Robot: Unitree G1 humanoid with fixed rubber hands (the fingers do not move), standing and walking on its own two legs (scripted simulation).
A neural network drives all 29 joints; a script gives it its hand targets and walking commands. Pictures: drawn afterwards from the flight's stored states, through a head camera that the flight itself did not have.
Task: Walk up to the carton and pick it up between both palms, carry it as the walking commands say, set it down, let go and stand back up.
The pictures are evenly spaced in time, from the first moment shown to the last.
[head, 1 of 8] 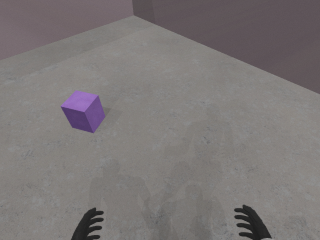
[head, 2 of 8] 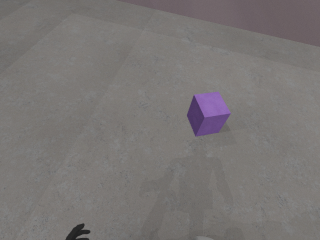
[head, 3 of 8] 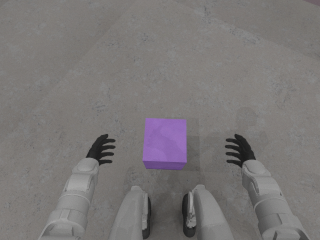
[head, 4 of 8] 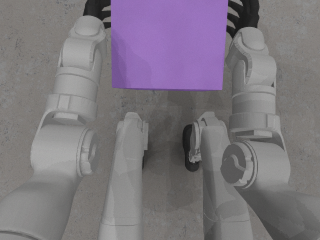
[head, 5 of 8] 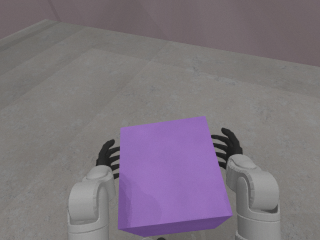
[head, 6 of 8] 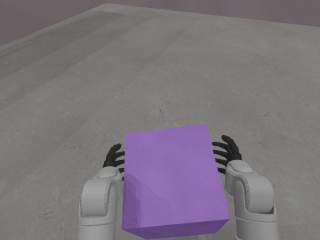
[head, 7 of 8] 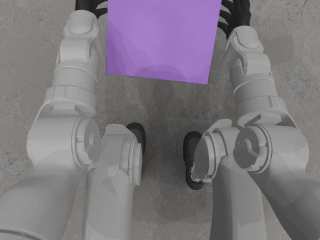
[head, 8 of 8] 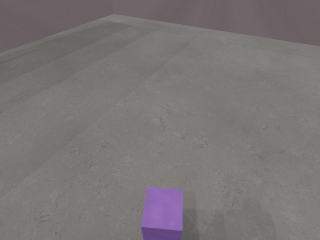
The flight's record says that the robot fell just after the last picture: no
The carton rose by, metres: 0.66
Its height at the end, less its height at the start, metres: +0.00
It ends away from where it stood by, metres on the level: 2.04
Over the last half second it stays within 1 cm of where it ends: yes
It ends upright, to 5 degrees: yes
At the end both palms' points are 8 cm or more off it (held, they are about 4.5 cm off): yes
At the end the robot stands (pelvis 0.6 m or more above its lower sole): yes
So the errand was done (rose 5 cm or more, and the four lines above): yes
